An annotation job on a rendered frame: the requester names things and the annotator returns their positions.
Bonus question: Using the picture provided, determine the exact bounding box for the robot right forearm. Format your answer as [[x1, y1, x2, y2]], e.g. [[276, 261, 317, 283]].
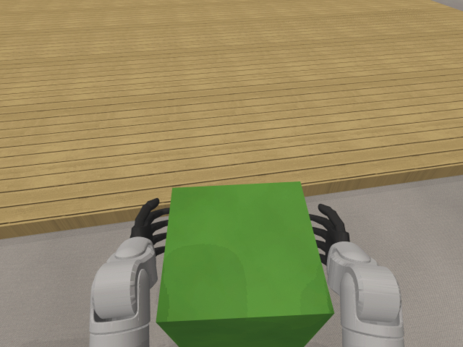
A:
[[326, 241, 404, 347]]

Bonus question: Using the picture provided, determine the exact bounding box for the carton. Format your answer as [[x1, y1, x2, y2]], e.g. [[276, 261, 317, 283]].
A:
[[156, 181, 334, 347]]

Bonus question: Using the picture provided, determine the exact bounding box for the right robot hand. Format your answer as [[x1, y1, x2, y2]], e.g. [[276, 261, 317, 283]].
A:
[[309, 204, 350, 265]]

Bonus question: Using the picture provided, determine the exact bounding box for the robot left forearm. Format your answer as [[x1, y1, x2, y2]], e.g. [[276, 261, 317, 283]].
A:
[[89, 237, 158, 347]]

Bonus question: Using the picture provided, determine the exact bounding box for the left robot hand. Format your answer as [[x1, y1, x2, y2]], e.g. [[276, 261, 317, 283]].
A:
[[130, 198, 170, 256]]

